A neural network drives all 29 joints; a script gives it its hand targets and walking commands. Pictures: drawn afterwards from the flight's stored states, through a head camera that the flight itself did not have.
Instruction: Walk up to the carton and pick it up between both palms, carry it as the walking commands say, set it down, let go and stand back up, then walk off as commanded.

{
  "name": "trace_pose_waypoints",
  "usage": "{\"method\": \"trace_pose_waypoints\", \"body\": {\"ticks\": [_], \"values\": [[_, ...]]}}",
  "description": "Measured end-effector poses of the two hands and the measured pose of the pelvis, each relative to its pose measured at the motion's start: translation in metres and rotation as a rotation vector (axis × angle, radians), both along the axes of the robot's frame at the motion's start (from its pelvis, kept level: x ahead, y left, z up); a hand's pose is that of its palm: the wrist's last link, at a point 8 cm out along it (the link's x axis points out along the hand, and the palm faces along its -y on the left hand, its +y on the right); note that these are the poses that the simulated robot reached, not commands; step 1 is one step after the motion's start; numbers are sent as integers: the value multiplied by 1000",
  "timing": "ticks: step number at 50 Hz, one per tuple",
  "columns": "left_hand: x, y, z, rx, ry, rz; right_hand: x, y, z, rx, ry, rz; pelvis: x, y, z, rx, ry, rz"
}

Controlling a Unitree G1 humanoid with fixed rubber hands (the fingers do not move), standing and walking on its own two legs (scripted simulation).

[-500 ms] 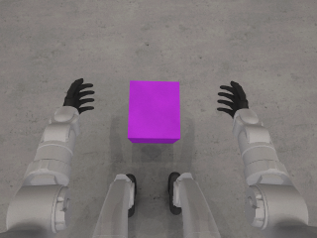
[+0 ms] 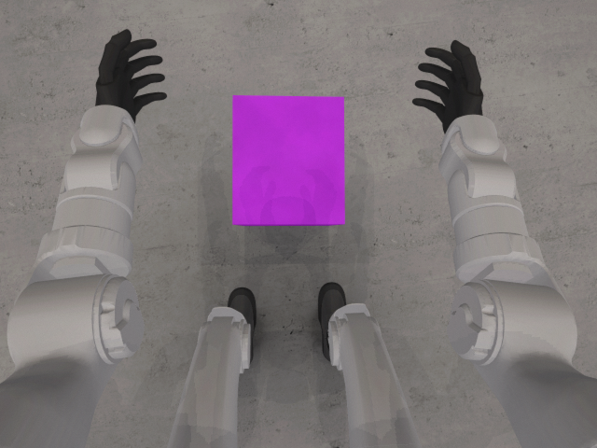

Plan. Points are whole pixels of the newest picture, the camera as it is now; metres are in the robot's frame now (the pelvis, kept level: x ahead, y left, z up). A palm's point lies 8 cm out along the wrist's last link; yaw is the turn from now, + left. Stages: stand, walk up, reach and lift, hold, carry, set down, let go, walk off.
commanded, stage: reach and lift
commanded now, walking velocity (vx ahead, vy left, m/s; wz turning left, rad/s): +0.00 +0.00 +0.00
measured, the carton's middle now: (287, 170) +0.50 +0.00 -0.53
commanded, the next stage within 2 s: none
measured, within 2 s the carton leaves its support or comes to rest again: neither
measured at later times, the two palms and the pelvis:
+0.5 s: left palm (161, 140) +0.50 +0.20 -0.26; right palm (414, 146) +0.49 -0.21 -0.26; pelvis -0.02 +0.00 -0.14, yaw +0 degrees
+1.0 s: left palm (189, 162) +0.49 +0.20 -0.41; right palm (383, 164) +0.49 -0.20 -0.41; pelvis -0.04 +0.00 -0.24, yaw +0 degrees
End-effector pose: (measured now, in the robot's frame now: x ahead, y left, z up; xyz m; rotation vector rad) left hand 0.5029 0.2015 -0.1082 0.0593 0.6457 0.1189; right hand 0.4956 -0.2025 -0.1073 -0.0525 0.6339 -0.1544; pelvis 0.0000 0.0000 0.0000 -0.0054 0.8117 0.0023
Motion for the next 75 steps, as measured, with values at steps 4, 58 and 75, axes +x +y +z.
{"method": "trace_pose_waypoints", "body": {"ticks": [4,58,75], "values": [[-4,3,-15,-3,16,5,-5,-4,-14,0,16,-6,0,0,-9,1,20,-2],[-12,-8,-341,1,99,27,-8,9,-341,2,115,-15,-44,-3,-268,2,-106,7],[-10,-7,-352,3,88,30,-7,7,-352,-3,105,-15,-43,-2,-285,-2,-162,10]]}}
